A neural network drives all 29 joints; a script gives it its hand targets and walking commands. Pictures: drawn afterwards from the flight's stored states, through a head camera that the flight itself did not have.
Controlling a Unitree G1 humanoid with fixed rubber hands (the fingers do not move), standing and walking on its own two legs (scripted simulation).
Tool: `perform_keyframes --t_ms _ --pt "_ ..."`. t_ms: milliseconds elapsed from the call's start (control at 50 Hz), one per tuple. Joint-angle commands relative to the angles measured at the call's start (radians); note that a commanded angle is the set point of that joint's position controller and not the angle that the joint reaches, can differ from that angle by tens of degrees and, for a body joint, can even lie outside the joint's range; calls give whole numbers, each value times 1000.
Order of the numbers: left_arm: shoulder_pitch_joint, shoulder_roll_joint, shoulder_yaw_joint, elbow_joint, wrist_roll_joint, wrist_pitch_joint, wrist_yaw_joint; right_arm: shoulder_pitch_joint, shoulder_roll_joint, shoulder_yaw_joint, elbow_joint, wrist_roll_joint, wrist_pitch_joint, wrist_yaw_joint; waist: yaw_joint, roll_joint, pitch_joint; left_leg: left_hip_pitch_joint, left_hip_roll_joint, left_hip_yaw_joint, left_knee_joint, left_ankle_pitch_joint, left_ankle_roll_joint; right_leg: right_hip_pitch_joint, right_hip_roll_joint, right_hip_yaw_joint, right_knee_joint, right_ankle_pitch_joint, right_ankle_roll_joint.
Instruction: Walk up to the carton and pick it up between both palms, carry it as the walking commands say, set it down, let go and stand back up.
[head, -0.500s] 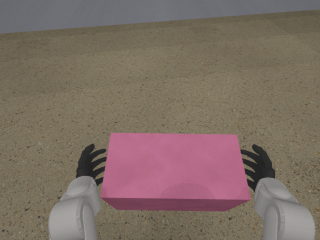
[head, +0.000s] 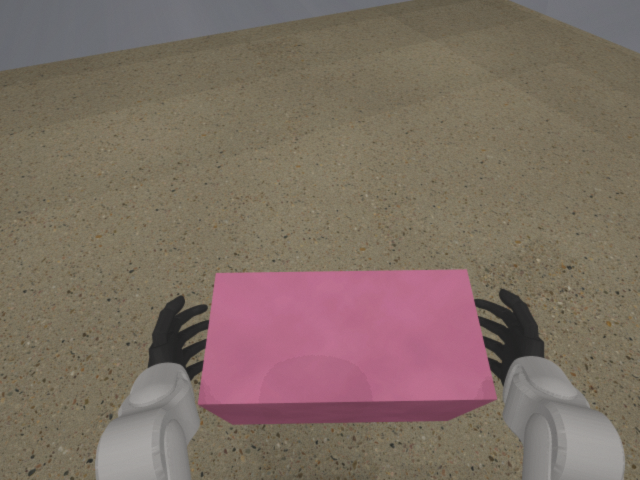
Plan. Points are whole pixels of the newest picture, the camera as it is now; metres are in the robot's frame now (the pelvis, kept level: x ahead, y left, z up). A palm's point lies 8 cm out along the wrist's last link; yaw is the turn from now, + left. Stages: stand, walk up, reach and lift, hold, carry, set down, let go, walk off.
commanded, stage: carry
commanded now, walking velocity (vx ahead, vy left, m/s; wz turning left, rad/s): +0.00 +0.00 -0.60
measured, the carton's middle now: (341, 352) +0.28 +0.01 +0.01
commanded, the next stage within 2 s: none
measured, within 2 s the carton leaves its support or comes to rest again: neither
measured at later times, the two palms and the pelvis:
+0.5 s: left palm (305, 352) +0.25 +0.05 +0.07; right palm out of the picture +0.13 -0.29 +0.06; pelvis -0.02 -0.04 +0.00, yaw -15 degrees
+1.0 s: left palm (253, 361) +0.23 +0.10 +0.10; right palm out of the picture +0.14 -0.25 +0.10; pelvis -0.03 -0.02 +0.01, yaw -16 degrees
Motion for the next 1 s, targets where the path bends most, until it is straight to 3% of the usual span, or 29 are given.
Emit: perform_keyframes --t_ms 0,20,60,100,160,220,260,280,300,320,340,360,400,420,440,480,560,580,640,660,680,700,720,740,780,820,880,900,980 --pt "-591 -820 -882 -143 -412 13 -248 -415 785 756 -118 321 14 214 -2 148 -202 256 407 -302 -299 481 113 -155 -123 -26 428 -136 45" --pt "-713 -813 -869 -128 -420 -2 -248 -535 775 742 -105 315 3 208 -6 114 -207 286 357 -215 -288 480 87 -152 -127 -36 403 -110 43" --pt "-519 -824 -850 -72 -406 22 -255 -408 760 739 -119 293 18 202 -6 108 -166 309 324 -131 -257 503 66 -164 -123 -66 339 -75 59" --pt "-654 -830 -877 -124 -421 23 -244 -490 754 715 -133 298 18 202 -1 241 -148 299 300 -63 -259 517 49 -143 -117 -102 307 -52 70" --pt "-640 -793 -864 -92 -414 42 -240 -422 745 692 -56 271 40 194 -8 223 -151 235 315 -36 -253 418 45 -49 -106 -145 196 -23 68" --pt "-574 -813 -844 -96 -406 48 -236 -446 766 730 -130 299 42 191 -19 280 -226 304 337 -32 -164 553 54 4 -107 -150 51 -9 51" --pt "-568 -829 -839 -94 -406 52 -236 -449 793 743 -120 310 52 192 -26 293 -254 369 324 -13 -80 664 22 33 -92 -158 -124 0 34" --pt "-586 -845 -844 -130 -413 39 -243 -490 814 773 -156 333 42 200 -12 275 -287 327 302 22 -28 603 -5 122 -75 -180 -264 127 27" --pt "-541 -837 -831 -94 -399 43 -242 -464 787 771 -141 324 46 197 -1 158 -289 259 273 48 81 462 -53 255 -117 -105 -452 305 18" --pt "-532 -829 -820 -78 -404 38 -247 -471 780 773 -147 317 48 193 0 -73 -292 -57 197 43 210 38 -115 532 -285 108 -344 837 -29" --pt "-505 -835 -787 -57 -384 38 -248 -550 811 826 -193 349 52 198 -1 -270 -291 -305 107 28 354 -367 -130 692 -420 266 -257 1265 -118" --pt "-479 -859 -780 -82 -370 21 -248 -569 821 886 -241 381 59 216 -2 -266 -304 -247 105 -65 403 -376 -118 585 -437 281 -255 1206 -182" --pt "-479 -882 -753 -78 -347 13 -246 -576 860 895 -204 406 57 230 -7 -132 -323 -259 92 -87 445 -262 -91 563 -425 213 -298 1010 -191" --pt "-474 -923 -774 -100 -357 1 -249 -570 888 900 -232 420 45 234 -7 -99 -339 -273 94 -84 405 -213 -98 617 -379 141 -261 1039 -184" --pt "-518 -925 -775 -136 -370 -15 -254 -578 910 908 -235 426 39 235 -7 -126 -370 -252 86 -93 386 -201 -91 628 -364 145 -249 1021 -183" --pt "-536 -916 -792 -195 -370 -34 -253 -573 906 900 -244 436 23 244 -7 -46 -385 -204 53 -79 360 -182 -91 574 -357 147 -279 861 -184" --pt "-467 -858 -774 -163 -342 -29 -245 -500 860 896 -198 418 34 243 -1 -96 -375 -60 22 -47 200 -111 -71 449 -339 124 -336 658 -179" --pt "-512 -866 -788 -169 -346 -28 -242 -516 864 877 -178 417 35 249 2 -64 -386 15 17 -46 117 -99 -60 407 -339 123 -350 550 -178" --pt "-504 -846 -800 -143 -352 -13 -244 -494 833 860 -171 390 39 240 -15 -74 -362 118 5 -29 -130 -23 -47 369 -294 89 -311 516 -152" --pt "-484 -834 -786 -110 -351 -7 -245 -504 821 855 -177 389 43 237 -23 -42 -382 219 32 -38 -258 105 -46 348 -273 74 -281 533 -111" --pt "-515 -833 -808 -119 -373 -1 -248 -487 823 835 -150 365 46 233 -19 15 -374 274 137 -132 -258 284 -38 307 -229 26 -233 571 -67" --pt "-490 -821 -801 -114 -369 5 -245 -508 804 831 -160 375 45 230 1 135 -343 282 220 -226 -258 444 -4 242 -171 -21 -189 380 -51" --pt "-533 -831 -822 -151 -375 11 -248 -479 826 816 -123 362 50 233 5 201 -318 232 222 -245 -227 478 44 251 -138 -38 -248 248 -42" --pt "-573 -820 -831 -145 -386 17 -251 -464 809 784 -94 344 52 229 -1 232 -286 193 205 -204 -228 413 32 257 -134 -46 -264 212 -31" --pt "-607 -812 -840 -133 -381 32 -248 -487 798 760 -75 328 59 228 -1 185 -242 190 163 -164 -267 170 20 222 -129 -45 -266 153 -36" --pt "-637 -810 -856 -127 -400 43 -249 -449 788 719 -37 296 62 220 -9 202 -207 158 128 -144 -262 140 22 228 -147 -32 -277 222 -45" --pt "-628 -781 -817 -60 -384 65 -248 -494 748 713 -38 285 81 210 -5 129 -118 99 118 -150 -265 33 33 198 -144 -30 -308 168 -34" --pt "-616 -769 -786 -30 -373 71 -249 -531 742 727 -45 288 87 208 -5 53 -89 57 102 -146 -268 -52 39 207 -152 -20 -327 108 -30" --pt "-628 -816 -794 -24 -401 73 -260 -552 781 733 -62 297 92 201 -6 38 -161 123 105 -158 -259 17 39 217 -149 -16 -306 160 -42"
